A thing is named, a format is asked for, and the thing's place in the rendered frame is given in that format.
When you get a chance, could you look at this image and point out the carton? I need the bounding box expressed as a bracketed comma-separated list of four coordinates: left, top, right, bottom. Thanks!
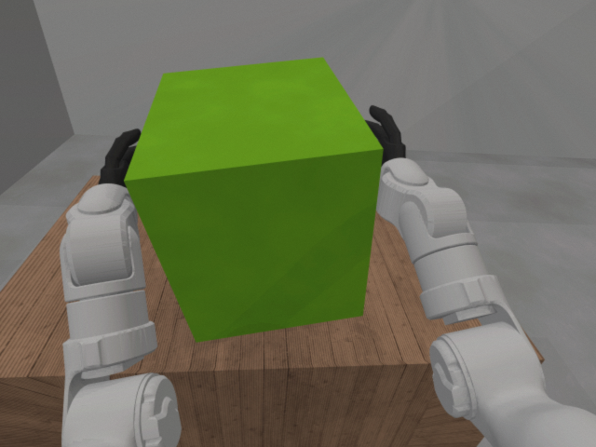
[124, 57, 384, 343]

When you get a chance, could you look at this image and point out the robot right hand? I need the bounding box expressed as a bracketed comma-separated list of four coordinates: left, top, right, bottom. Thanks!
[365, 105, 406, 168]

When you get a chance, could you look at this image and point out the left robot upper arm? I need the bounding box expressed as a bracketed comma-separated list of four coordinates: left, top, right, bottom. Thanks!
[63, 372, 182, 447]

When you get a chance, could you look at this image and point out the pedestal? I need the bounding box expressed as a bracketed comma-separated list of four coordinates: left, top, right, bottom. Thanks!
[0, 176, 545, 447]

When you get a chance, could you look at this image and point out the right robot upper arm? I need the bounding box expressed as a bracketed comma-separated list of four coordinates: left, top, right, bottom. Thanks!
[429, 321, 596, 447]

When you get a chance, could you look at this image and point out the robot right forearm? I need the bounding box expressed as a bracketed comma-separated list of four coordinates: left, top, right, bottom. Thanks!
[376, 158, 546, 391]

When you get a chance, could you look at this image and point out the robot left forearm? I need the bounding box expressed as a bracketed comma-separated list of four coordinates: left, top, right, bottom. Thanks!
[60, 183, 157, 447]

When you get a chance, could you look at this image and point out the robot left hand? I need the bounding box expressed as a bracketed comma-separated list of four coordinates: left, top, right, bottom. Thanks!
[98, 129, 141, 188]

